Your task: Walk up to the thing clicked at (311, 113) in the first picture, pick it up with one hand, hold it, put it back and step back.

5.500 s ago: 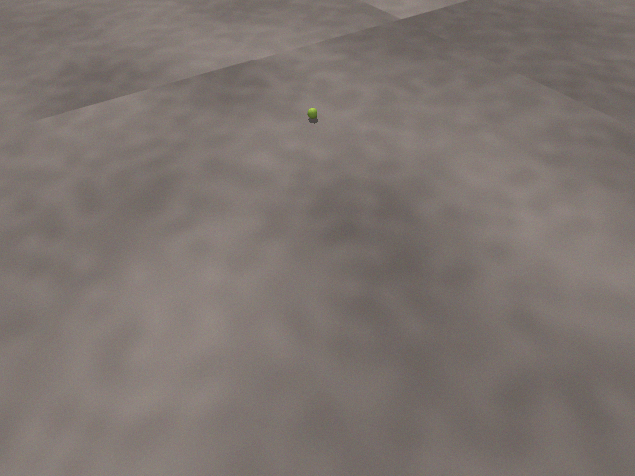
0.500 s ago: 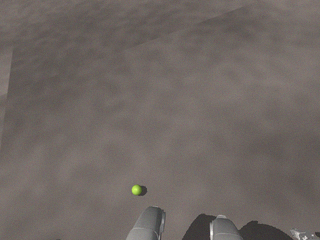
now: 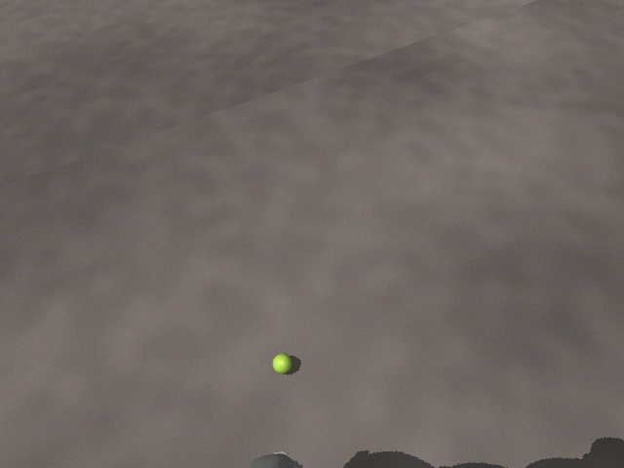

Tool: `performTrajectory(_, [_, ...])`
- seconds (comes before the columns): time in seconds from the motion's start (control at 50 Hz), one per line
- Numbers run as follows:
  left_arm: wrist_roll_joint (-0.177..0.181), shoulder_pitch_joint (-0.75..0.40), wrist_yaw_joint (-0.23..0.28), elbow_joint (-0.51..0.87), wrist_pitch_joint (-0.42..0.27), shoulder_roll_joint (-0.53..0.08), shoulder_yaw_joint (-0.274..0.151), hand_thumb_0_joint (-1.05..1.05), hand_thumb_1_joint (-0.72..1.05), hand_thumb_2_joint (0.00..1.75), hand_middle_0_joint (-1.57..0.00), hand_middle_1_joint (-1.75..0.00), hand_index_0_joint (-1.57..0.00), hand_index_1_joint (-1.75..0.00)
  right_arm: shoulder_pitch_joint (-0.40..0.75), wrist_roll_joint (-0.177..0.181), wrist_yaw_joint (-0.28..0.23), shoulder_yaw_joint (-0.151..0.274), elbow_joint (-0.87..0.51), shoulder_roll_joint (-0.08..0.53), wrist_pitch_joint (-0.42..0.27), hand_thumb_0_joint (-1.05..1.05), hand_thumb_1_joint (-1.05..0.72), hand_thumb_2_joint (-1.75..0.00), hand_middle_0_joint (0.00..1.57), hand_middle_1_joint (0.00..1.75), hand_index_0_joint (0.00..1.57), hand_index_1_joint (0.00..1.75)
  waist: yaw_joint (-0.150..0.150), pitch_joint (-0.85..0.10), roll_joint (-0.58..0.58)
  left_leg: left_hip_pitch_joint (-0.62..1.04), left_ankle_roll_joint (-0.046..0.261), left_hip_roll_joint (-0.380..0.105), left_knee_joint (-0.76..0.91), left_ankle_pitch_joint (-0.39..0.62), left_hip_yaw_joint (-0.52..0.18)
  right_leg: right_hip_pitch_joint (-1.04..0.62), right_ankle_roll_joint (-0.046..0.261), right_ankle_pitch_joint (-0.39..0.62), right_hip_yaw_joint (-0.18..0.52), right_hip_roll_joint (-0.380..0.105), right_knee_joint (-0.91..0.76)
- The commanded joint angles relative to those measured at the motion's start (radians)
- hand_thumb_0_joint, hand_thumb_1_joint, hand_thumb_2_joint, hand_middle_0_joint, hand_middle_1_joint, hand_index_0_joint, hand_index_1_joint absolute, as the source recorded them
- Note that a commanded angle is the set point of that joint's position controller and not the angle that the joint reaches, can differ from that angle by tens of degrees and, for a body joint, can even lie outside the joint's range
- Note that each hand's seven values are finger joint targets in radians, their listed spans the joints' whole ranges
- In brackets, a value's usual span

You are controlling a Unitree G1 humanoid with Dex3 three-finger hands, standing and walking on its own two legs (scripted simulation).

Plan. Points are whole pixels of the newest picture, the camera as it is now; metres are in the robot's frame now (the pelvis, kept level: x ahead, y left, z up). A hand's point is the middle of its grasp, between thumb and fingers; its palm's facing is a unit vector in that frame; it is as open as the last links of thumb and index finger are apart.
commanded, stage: walk up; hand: left
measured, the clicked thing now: (282, 363) +0.50 +0.17 -0.71
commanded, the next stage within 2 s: stand in 1.80 s
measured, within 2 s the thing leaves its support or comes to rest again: neither
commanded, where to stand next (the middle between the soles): +0.11 -0.04 m, yaw +1 degrees
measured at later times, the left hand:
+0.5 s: hand out of the picture +0.09 +0.26 -0.12, palm faces -0.11 -0.90 -0.42, open 7.4 cm
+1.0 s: hand (198, 434) +0.18 +0.20 -0.11, palm faces -0.09 -0.93 -0.35, open 7.4 cm
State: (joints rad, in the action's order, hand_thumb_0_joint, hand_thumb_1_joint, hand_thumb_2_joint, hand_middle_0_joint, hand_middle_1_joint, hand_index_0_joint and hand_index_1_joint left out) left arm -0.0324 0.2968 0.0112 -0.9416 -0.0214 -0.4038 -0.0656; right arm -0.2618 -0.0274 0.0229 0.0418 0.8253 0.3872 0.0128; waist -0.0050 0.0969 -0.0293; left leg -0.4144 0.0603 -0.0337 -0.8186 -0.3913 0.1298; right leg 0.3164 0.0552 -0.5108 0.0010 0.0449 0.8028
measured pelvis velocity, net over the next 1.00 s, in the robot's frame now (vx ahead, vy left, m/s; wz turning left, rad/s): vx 0.04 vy -0.04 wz -0.07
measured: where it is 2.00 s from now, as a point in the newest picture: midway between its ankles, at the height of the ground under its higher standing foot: outside the picture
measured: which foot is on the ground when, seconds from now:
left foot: down 0.00-1.00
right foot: down 0.00-0.16, up 0.18-0.42, down 0.44-1.00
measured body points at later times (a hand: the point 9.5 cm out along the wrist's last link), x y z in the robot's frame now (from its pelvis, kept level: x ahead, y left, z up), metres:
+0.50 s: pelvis +0.01 -0.02 +0.02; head +0.02 -0.03 +0.47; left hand +0.10 +0.30 -0.10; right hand +0.05 -0.34 -0.11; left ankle +0.03 +0.08 -0.70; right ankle +0.02 -0.16 -0.70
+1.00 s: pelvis +0.04 -0.04 +0.04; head +0.05 -0.05 +0.49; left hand +0.19 +0.25 -0.08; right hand +0.11 -0.35 -0.09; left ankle +0.03 +0.08 -0.70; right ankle +0.02 -0.16 -0.70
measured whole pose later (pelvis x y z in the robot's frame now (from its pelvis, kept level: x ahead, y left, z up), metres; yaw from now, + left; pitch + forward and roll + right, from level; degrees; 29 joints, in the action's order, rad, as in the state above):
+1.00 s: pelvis +0.04 -0.04 +0.04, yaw -4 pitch -1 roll +0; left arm -0.01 -0.02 0.01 -1.15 -0.03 -0.33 0.00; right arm -0.05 0.00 0.02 0.02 1.14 0.37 -0.01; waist 0.01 0.06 -0.01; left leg -0.14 0.00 -0.01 -0.38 -0.22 0.07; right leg 0.16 -0.01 -0.23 -0.04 -0.03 0.41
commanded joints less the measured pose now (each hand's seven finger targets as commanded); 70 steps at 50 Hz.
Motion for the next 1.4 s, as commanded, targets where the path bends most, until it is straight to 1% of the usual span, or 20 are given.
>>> performTrajectory(0.0, [-0.01, 0.022, 0.005, 0.066, -0.045, -0.243, -0.064, 0.0, 0.9, 0.9, -0.2, -0.3, -0.2, -0.3, 0.023, 0.009, -0.028, 0.055, -0.06, 0.219, -0.054, 0.0, -0.9, -0.9, 0.2, 0.3, 0.2, 0.3, -0.017, -0.099, 0.033, -0.088, -0.027, -0.155, 0.307, 0.058, -0.277, -0.223, 0.085, 0.171, 0.244, -0.124, -0.26])
performTrajectory(0.04, [0.012, 0.002, -0.004, 0.067, -0.038, -0.246, -0.05, 0.0, 0.9, 0.9, -0.2, -0.3, -0.2, -0.3, 0.085, 0.012, -0.031, 0.054, -0.035, 0.21, -0.067, 0.0, -0.9, -0.9, 0.2, 0.3, 0.2, 0.3, -0.01, -0.06, 0.045, -0.009, -0.065, -0.038, 0.199, 0.008, -0.127, -0.103, 0.154, 0.05, 0.382, -0.233, -0.3])
performTrajectory(0.08, [0.018, -0.022, -0.003, 0.071, -0.037, -0.219, -0.026, 0.0, 0.9, 0.9, -0.2, -0.3, -0.2, -0.3, 0.09, 0.012, -0.028, 0.052, -0.015, 0.211, -0.083, 0.0, -0.9, -0.9, 0.2, 0.3, 0.2, 0.3, 0.011, -0.08, 0.0, 0.102, -0.029, -0.054, 0.256, 0.027, -0.156, -0.026, 0.124, 0.169, 0.316, -0.208, -0.263])
performTrajectory(0.1, [0.019, -0.047, -0.006, 0.071, -0.037, -0.196, -0.012, 0.0, 0.9, 0.9, -0.2, -0.3, -0.2, -0.3, 0.075, 0.009, -0.028, 0.054, -0.005, 0.218, -0.092, 0.0, -0.9, -0.9, 0.2, 0.3, 0.2, 0.3, 0.032, -0.084, -0.019, 0.2, -0.001, -0.101, 0.341, 0.004, -0.229, 0.074, 0.087, 0.233, 0.238, -0.158, -0.205])
performTrajectory(0.12, [0.018, -0.073, -0.007, 0.073, -0.034, -0.167, -0.003, 0.0, 0.9, 0.9, -0.2, -0.3, -0.2, -0.3, 0.017, 0.006, -0.032, 0.062, 0.015, 0.249, -0.1, 0.0, -0.9, -0.9, 0.2, 0.3, 0.2, 0.3, 0.059, -0.105, -0.071, 0.303, 0.044, -0.224, 0.471, -0.047, -0.407, 0.167, 0.033, 0.265, 0.13, -0.072, -0.066])
performTrajectory(0.14, [0.022, -0.06, -0.003, 0.051, -0.024, -0.169, -0.007, 0.0, 0.9, 0.9, -0.2, -0.3, -0.2, -0.3, -0.011, 0.008, -0.036, 0.071, 0.03, 0.275, -0.1, 0.0, -0.9, -0.9, 0.2, 0.3, 0.2, 0.3, 0.061, -0.082, -0.07, 0.362, 0.093, -0.338, 0.535, -0.053, -0.531, 0.25, -0.005, 0.053, 0.068, -0.022, -0.003])
performTrajectory(0.16, [0.02, -0.048, 0.003, 0.04, -0.019, -0.206, -0.013, 0.0, 0.9, 0.9, -0.2, -0.3, -0.2, -0.3, -0.007, 0.012, -0.036, 0.075, 0.034, 0.28, -0.1, 0.0, -0.9, -0.9, 0.2, 0.3, 0.2, 0.3, 0.057, -0.064, -0.034, 0.359, 0.122, -0.395, 0.544, 0.016, -0.563, 0.267, -0.013, -0.035, 0.104, -0.06, 0.062])
performTrajectory(0.2, [0.023, -0.061, 0.0, 0.026, -0.013, -0.202, -0.015, 0.0, 0.9, 0.9, -0.2, -0.3, -0.2, -0.3, 0.019, 0.011, -0.044, 0.073, 0.048, 0.269, -0.099, 0.0, -0.9, -0.9, 0.2, 0.3, 0.2, 0.3, 0.047, -0.051, -0.02, 0.332, 0.089, -0.351, 0.542, 0.111, -0.456, 0.246, -0.011, 0.001, 0.12, -0.079, 0.082])
performTrajectory(0.28, [0.028, -0.021, -0.014, -0.037, -0.01, -0.175, -0.012, 0.0, 0.9, 0.9, -0.2, -0.3, -0.2, -0.3, 0.146, 0.008, -0.038, 0.051, 0.049, 0.235, -0.088, 0.0, -0.9, -0.9, 0.2, 0.3, 0.2, 0.3, 0.006, -0.055, -0.102, 0.156, 0.055, -0.249, 0.562, -0.094, -0.233, 0.063, -0.012, 0.144, 0.045, -0.09, -0.011])
performTrajectory(0.4, [0.016, -0.049, -0.002, -0.077, -0.022, -0.175, -0.018, 0.0, 0.9, 0.9, -0.2, -0.3, -0.2, -0.3, 0.189, 0.012, -0.018, 0.029, 0.069, 0.212, -0.037, 0.0, -0.9, -0.9, 0.2, 0.3, 0.2, 0.3, -0.019, -0.057, -0.057, 0.011, 0.024, -0.178, 0.439, -0.188, -0.112, -0.137, -0.025, 0.248, -0.046, -0.058, -0.238])
performTrajectory(0.42, [0.011, -0.062, 0.002, -0.075, -0.026, -0.191, -0.021, 0.0, 0.9, 0.9, -0.2, -0.3, -0.2, -0.3, 0.171, 0.015, -0.016, 0.021, 0.078, 0.19, -0.032, 0.0, -0.9, -0.9, 0.2, 0.3, 0.2, 0.3, -0.022, -0.047, -0.008, -0.025, -0.002, -0.16, 0.392, -0.191, -0.093, -0.164, -0.011, 0.251, 0.021, -0.088, -0.302])
performTrajectory(0.46, [0.003, -0.095, 0.015, -0.063, -0.041, -0.293, -0.03, 0.0, 0.9, 0.9, -0.2, -0.3, -0.2, -0.3, 0.188, 0.019, -0.016, 0.014, 0.083, 0.166, -0.024, 0.0, -0.9, -0.9, 0.2, 0.3, 0.2, 0.3, -0.015, -0.042, 0.152, -0.012, -0.059, -0.03, 0.163, -0.087, -0.086, -0.05, 0.105, 0.142, 0.425, -0.309, -0.47])
performTrajectory(0.48, [0.009, -0.142, 0.016, -0.062, -0.041, -0.303, -0.029, 0.0, 0.9, 0.9, -0.2, -0.3, -0.2, -0.3, 0.18, 0.027, -0.016, 0.018, 0.104, 0.18, -0.019, 0.0, -0.9, -0.9, 0.2, 0.3, 0.2, 0.3, -0.004, -0.018, 0.15, 0.04, -0.062, -0.029, 0.119, -0.102, -0.112, 0.019, 0.144, 0.087, 0.439, -0.347, -0.493])
performTrajectory(0.5, [0.011, -0.184, 0.017, -0.052, -0.04, -0.292, -0.022, 0.0, 0.9, 0.9, -0.2, -0.3, -0.2, -0.3, 0.151, 0.031, -0.014, 0.019, 0.124, 0.183, -0.024, 0.0, -0.9, -0.9, 0.2, 0.3, 0.2, 0.3, 0.016, -0.037, 0.145, 0.075, -0.057, -0.03, 0.159, -0.069, -0.128, 0.014, 0.14, 0.139, 0.387, -0.334, -0.473])
performTrajectory(0.56, [0.021, -0.252, 0.009, -0.044, -0.037, -0.19, 0.012, 0.0, 0.9, 0.9, -0.2, -0.3, -0.2, -0.3, 0.094, 0.03, -0.016, 0.027, 0.183, 0.204, -0.047, 0.0, -0.9, -0.9, 0.2, 0.3, 0.2, 0.3, 0.056, -0.167, 0.126, 0.298, -0.019, -0.076, 0.386, 0.169, -0.18, 0.007, 0.013, 0.422, 0.158, -0.224, -0.341])
performTrajectory(0.6, [0.029, -0.238, 0.004, -0.069, -0.032, -0.165, 0.02, 0.0, 0.9, 0.9, -0.2, -0.3, -0.2, -0.3, 0.186, 0.027, -0.013, 0.025, 0.175, 0.234, -0.051, 0.0, -0.9, -0.9, 0.2, 0.3, 0.2, 0.3, 0.007, -0.14, 0.047, 0.222, 0.011, -0.141, 0.451, 0.107, -0.26, -0.055, -0.027, 0.336, 0.057, -0.137, -0.297])
performTrajectory(0.66, [0.025, -0.244, 0.009, -0.102, -0.04, -0.19, 0.016, 0.0, 0.9, 0.9, -0.2, -0.3, -0.2, -0.3, 0.202, 0.03, -0.015, 0.009, 0.201, 0.199, -0.049, 0.0, -0.9, -0.9, 0.2, 0.3, 0.2, 0.3, 0.004, -0.162, 0.062, 0.232, -0.015, -0.098, 0.402, 0.359, -0.169, -0.156, -0.014, 0.515, 0.1, -0.189, -0.355])
performTrajectory(0.72, [0.033, -0.268, 0.013, -0.117, -0.039, -0.194, 0.013, 0.0, 0.9, 0.9, -0.2, -0.3, -0.2, -0.3, 0.189, 0.031, -0.021, 0.013, 0.235, 0.205, -0.048, 0.0, -0.9, -0.9, 0.2, 0.3, 0.2, 0.3, 0.01, -0.196, 0.032, 0.275, -0.028, -0.09, 0.408, 0.459, -0.153, -0.196, -0.012, 0.644, 0.09, -0.207, -0.346])
performTrajectory(0.86, [0.029, -0.324, 0.01, -0.144, -0.026, -0.171, 0.017, 0.0, 0.9, 0.9, -0.2, -0.3, -0.2, -0.3, 0.243, 0.027, -0.021, 0.01, 0.26, 0.184, -0.042, 0.0, -0.9, -0.9, 0.2, 0.3, 0.2, 0.3, 0.001, -0.182, 0.026, 0.298, -0.032, -0.099, 0.47, 0.419, -0.157, -0.208, -0.03, 0.542, 0.059, -0.198, -0.42])
performTrajectory(1.38, [0.015, -0.353, 0.001, -0.162, -0.02, -0.16, 0.004, 0.0, 0.9, 0.9, -0.2, -0.3, -0.2, -0.3, 0.248, 0.016, -0.024, 0.011, 0.258, 0.174, -0.036, 0.0, -0.9, -0.9, 0.2, 0.3, 0.2, 0.3, 0.009, -0.165, 0.027, 0.313, -0.04, -0.094, 0.52, 0.397, -0.169, -0.257, -0.039, 0.507, 0.036, -0.196, -0.501])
